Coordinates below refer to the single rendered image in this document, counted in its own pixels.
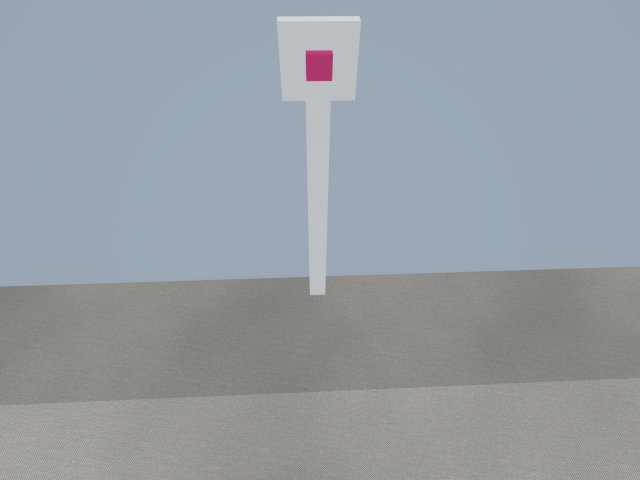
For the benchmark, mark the button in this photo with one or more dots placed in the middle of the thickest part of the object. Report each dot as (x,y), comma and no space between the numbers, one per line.
(319,65)

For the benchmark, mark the panel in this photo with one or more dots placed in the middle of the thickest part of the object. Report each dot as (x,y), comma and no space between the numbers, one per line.
(296,35)

